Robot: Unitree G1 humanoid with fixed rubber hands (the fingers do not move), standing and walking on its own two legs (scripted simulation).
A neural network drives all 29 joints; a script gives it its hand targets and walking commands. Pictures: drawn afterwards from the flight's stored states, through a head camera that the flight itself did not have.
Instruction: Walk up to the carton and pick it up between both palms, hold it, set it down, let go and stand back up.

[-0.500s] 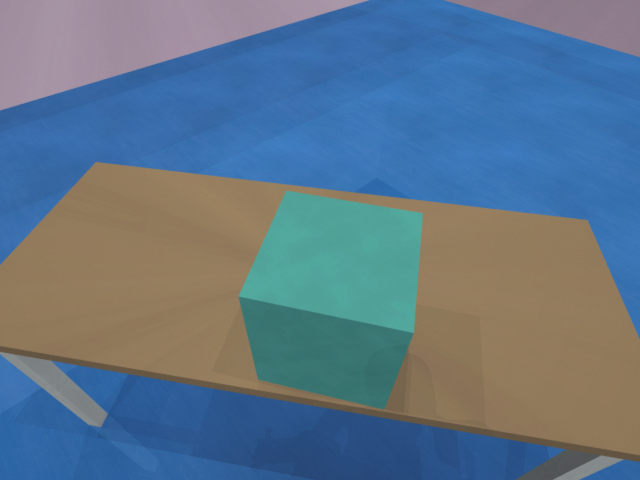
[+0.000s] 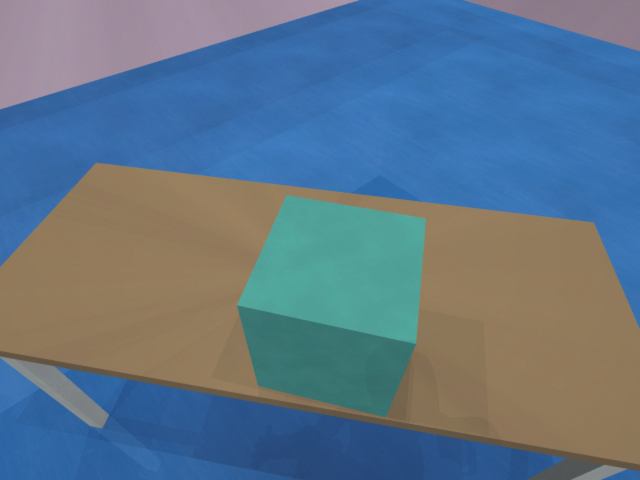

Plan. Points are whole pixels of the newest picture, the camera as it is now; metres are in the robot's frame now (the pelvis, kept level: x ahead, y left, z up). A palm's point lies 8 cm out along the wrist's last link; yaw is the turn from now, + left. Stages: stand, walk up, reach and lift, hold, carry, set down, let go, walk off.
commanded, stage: stand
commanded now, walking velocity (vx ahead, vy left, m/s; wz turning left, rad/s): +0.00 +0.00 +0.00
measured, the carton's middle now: (336, 307) +0.39 -0.01 -0.07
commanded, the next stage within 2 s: none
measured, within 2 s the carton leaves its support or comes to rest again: neither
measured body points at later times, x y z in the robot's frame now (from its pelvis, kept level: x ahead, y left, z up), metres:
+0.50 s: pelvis +0.02 +0.00 +0.00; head +0.02 -0.01 +0.45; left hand +0.09 +0.29 -0.13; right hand +0.07 -0.30 -0.13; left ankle +0.01 +0.13 -0.75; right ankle +0.04 -0.12 -0.75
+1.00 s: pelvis +0.03 -0.01 +0.00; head +0.03 -0.01 +0.45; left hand +0.10 +0.29 -0.13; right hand +0.09 -0.31 -0.13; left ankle +0.01 +0.13 -0.75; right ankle +0.04 -0.12 -0.75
